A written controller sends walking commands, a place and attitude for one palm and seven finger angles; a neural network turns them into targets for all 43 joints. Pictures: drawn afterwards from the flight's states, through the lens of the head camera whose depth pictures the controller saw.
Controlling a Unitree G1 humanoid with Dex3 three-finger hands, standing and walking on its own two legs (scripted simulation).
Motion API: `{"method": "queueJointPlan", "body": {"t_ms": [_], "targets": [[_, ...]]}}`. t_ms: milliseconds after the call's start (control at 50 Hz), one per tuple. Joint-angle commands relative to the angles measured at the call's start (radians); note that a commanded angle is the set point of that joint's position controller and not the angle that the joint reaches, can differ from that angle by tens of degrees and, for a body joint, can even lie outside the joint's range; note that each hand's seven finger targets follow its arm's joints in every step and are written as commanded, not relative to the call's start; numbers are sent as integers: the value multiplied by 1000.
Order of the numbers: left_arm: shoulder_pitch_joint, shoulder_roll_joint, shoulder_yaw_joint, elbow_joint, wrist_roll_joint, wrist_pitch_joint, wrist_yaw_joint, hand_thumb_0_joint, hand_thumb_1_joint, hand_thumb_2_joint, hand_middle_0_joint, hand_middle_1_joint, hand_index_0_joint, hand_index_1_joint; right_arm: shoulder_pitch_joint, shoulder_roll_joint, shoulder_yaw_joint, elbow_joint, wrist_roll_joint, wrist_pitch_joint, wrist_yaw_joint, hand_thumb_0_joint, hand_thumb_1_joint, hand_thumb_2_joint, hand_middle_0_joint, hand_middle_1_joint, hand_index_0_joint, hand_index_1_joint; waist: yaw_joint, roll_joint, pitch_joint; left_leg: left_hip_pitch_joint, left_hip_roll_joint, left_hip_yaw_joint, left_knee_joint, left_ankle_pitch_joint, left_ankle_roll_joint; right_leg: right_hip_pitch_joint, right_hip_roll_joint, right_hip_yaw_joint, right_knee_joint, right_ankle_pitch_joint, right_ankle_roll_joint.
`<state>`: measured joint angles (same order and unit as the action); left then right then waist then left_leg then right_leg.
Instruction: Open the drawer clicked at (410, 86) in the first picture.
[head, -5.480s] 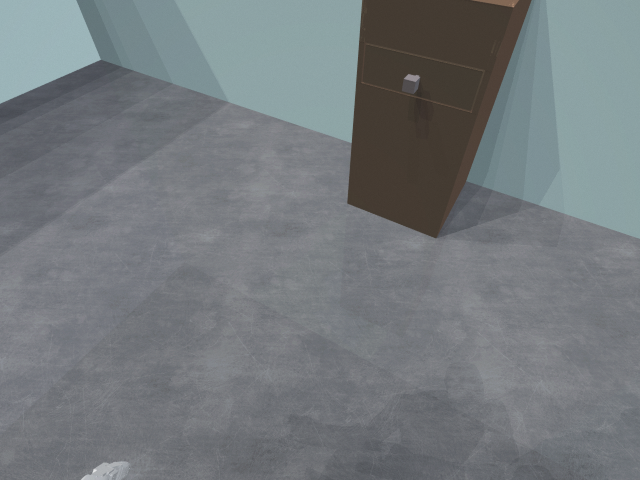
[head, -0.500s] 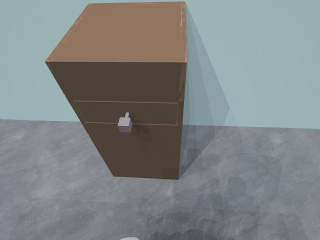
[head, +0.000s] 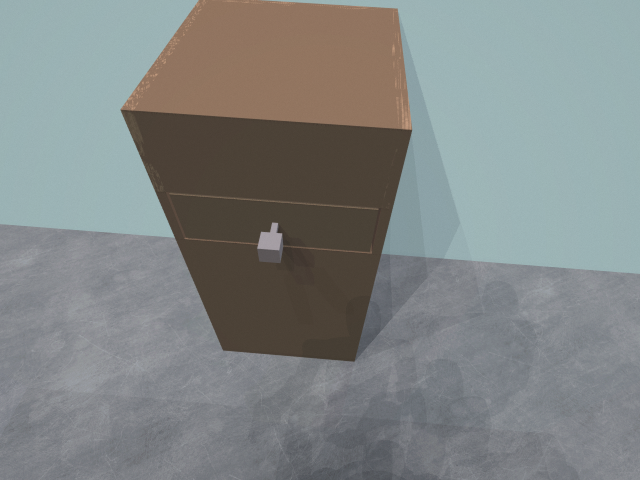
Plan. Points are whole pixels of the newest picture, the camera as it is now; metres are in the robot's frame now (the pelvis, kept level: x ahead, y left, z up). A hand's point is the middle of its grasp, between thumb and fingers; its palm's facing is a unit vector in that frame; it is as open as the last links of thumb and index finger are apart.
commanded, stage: come to a stop and stand still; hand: left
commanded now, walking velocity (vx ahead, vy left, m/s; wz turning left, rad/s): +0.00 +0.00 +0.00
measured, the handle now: (272, 239) +0.53 +0.13 -0.11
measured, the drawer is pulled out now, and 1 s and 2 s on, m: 0.00 0.00 0.00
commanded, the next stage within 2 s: look again from close up in 0.58 s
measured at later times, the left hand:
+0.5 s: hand out of the picture -0.03 +0.13 -0.17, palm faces +0.03 -0.98 -0.17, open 7.4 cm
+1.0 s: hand out of the picture +0.01 +0.17 -0.18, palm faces +0.03 -0.98 -0.20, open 7.4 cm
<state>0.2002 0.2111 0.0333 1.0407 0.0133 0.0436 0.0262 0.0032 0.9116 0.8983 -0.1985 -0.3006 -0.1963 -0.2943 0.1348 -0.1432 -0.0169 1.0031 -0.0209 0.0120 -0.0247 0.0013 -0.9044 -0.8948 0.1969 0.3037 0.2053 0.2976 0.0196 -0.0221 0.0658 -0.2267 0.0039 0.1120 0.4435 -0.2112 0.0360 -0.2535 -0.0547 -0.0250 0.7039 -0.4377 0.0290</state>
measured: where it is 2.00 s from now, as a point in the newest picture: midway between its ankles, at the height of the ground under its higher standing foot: outside the picture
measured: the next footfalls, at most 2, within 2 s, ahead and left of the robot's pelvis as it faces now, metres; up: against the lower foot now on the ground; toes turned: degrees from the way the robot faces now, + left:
right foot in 0.04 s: +0.01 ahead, -0.12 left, +0.00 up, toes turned -1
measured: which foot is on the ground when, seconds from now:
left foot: down 0.00-1.00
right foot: up 0.00-0.02, down 0.04-1.00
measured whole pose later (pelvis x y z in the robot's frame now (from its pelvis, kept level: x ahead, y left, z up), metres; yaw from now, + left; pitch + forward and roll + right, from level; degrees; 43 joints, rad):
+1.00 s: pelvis +0.00 -0.01 -0.01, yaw +0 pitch -1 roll +0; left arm 0.30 0.15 0.00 1.06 0.01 -0.02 0.04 0.01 0.91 0.90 -0.20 -0.30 -0.20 -0.29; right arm 0.30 -0.16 0.01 1.07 -0.02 -0.01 -0.03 0.02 -0.93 -0.89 0.20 0.30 0.20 0.30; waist -0.01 0.01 0.02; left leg -0.25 0.02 0.06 0.56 -0.29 0.02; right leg -0.16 -0.02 -0.05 0.53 -0.35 0.01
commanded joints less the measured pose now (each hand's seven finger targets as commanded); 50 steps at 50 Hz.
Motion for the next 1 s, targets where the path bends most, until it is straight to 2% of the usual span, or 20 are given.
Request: {"method": "queueJointPlan", "body": {"t_ms": [0, 20, 40, 60, 80, 160, 240, 340, 620, 640, 660, 680, 700, 720, 740, 760, 800, 860, 900, 980], "targets": [[112, 61, 0, 1, 4, -39, 12, 0, 900, 900, -200, -300, -200, -300, 73, -151, -40, 5, 19, -18, -1, 0, -900, -900, 200, 300, 200, 300, -1, 61, -120, 79, 171, -167, -45, 292, 37, 122, -33, 35, -368, 296, -10], [90, 88, -1, 4, 5, -49, 15, 0, 900, 900, -200, -300, -200, -300, 87, -116, -35, 7, 25, -20, 1, 0, -900, -900, 200, 300, 200, 300, -29, -13, -106, 42, 129, -130, -36, 199, -8, 130, -104, 109, -367, 402, -39], [75, 101, -3, -1, 2, -51, 14, 0, 900, 900, -200, -300, -200, -300, 87, -106, -29, 11, 24, -21, 8, 0, -900, -900, 200, 300, 200, 300, -35, 3, -93, 59, 102, -115, -64, 107, -26, 87, -144, 111, -359, 410, -55], [55, 104, 0, 4, 3, -55, 12, 0, 900, 900, -200, -300, -200, -300, 85, -99, -28, 20, 16, -12, 8, 0, -900, -900, 200, 300, 200, 300, -41, -118, -81, 77, 87, -99, -57, 86, -37, 45, -124, 121, -362, 385, -62], [45, 90, -5, 7, 2, -56, 11, 0, 900, 900, -200, -300, -200, -300, 91, -106, -27, 32, 13, -9, 7, 0, -900, -900, 200, 300, 200, 300, -41, -153, -51, 92, 87, -92, -59, 67, -38, 6, -122, 120, -382, 342, -64], [65, 63, -16, 26, -3, -54, 12, 0, 900, 900, -200, -300, -200, -300, 119, -110, -10, 84, 13, -17, 7, 0, -900, -900, 200, 300, 200, 300, -32, -38, 3, 96, 107, -109, -113, 78, -28, -9, -75, 92, -402, 218, -47], [95, 53, -17, 47, -7, -51, 13, 0, 900, 900, -200, -300, -200, -300, 150, -100, 0, 113, 12, -16, 3, 0, -900, -900, 200, 300, 200, 300, -26, 11, 25, 75, 104, -110, -129, 43, -31, 3, -68, 90, -426, 173, -49], [117, 38, -19, 65, -9, -51, 13, 0, 900, 900, -200, -300, -200, -300, 188, -86, 5, 137, 11, -13, -2, 0, -900, -900, 200, 300, 200, 300, -24, 18, 48, 63, 103, -108, -130, 20, -34, -6, -63, 90, -442, 139, -54], [184, -16, -21, 92, -9, -59, 19, 0, 900, 900, -200, -300, -200, -300, 251, -47, 2, 159, 12, -20, -11, 0, -900, -900, 200, 300, 200, 300, -26, 12, 27, 72, 108, -100, -102, 58, -31, -6, -50, 81, -424, 186, -58], [190, -20, -22, 93, -8, -60, 19, 0, 900, 900, -200, -300, -200, -300, 252, -45, 1, 159, 12, -21, -12, 0, -900, -900, 200, 300, 200, 300, -27, 15, 22, 72, 110, -99, -99, 70, -30, -1, -51, 79, -420, 203, -58], [256, 19, -26, 102, 15, -94, 51, 0, 900, 900, -200, -300, -200, -300, 114, -74, 6, 73, 12, -44, 2, 0, -900, -900, 200, 300, 200, 300, 26, -35, 70, -78, 104, -71, 162, 58, -61, 11, -125, 162, -400, 708, -19], [207, 56, -19, 49, 11, -105, 45, 0, 900, 900, -200, -300, -200, -300, 197, -24, 4, 42, 10, -30, 8, 0, -900, -900, 200, 300, 200, 300, -55, -30, -14, -74, 68, -97, 170, -122, -40, 41, -172, 168, -392, 584, -77], [167, 73, -14, 30, 9, -111, 38, 0, 900, 900, -200, -300, -200, -300, 211, -24, 7, 47, 6, -20, 16, 0, -900, -900, 200, 300, 200, 300, -53, -37, -53, -42, 67, -80, 173, -113, -40, 28, -164, 151, -390, 456, -109], [146, 52, -16, 14, 5, -112, 34, 0, 900, 900, -200, -300, -200, -300, 243, -29, 6, 43, 5, -23, 14, 0, -900, -900, 200, 300, 200, 300, -68, -28, -75, -4, 58, -85, 146, -69, -32, 8, -131, 134, -372, 324, -124], [142, 35, -15, 6, 3, -110, 32, 0, 900, 900, -200, -300, -200, -300, 259, -34, 6, 41, 4, -30, 14, 0, -900, -900, 200, 300, 200, 300, -72, -9, -74, 13, 59, -97, 104, -6, -27, -4, -101, 113, -343, 299, -121], [148, 17, -17, 4, 0, -107, 32, 0, 900, 900, -200, -300, -200, -300, 265, -46, 9, 41, 3, -38, 10, 0, -900, -900, 200, 300, 200, 300, -65, 8, -48, 10, 77, -115, 72, 56, -18, -17, -67, 95, -312, 293, -110], [166, 3, -21, 5, 3, -88, 28, 0, 900, 900, -200, -300, -200, -300, 248, -63, 13, 42, 3, -42, 5, 0, -900, -900, 200, 300, 200, 300, -39, 104, 15, -37, 97, -145, 34, 87, -2, -13, -28, 62, -276, 217, -91], [188, 2, -23, 8, 1, -78, 24, 0, 900, 900, -200, -300, -200, -300, 234, -88, 13, 26, 4, -42, 0, 0, -900, -900, 200, 300, 200, 300, -26, 12, 4, -51, 104, -159, 17, 104, 10, 25, -19, 50, -262, 223, -78], [185, 4, -23, 4, 3, -72, 23, 0, 900, 900, -200, -300, -200, -300, 223, -94, 14, 28, 3, -43, -1, 0, -900, -900, 200, 300, 200, 300, -20, 37, 25, -53, 106, -164, -7, 90, 14, 20, -20, 47, -262, 205, -73], [173, 26, -23, -5, 1, -65, 18, 0, 900, 900, -200, -300, -200, -300, 203, -111, 14, 27, 4, -40, -1, 0, -900, -900, 200, 300, 200, 300, -18, 26, 26, -46, 102, -164, -29, 66, 15, 25, -24, 46, -270, 208, -66]]}}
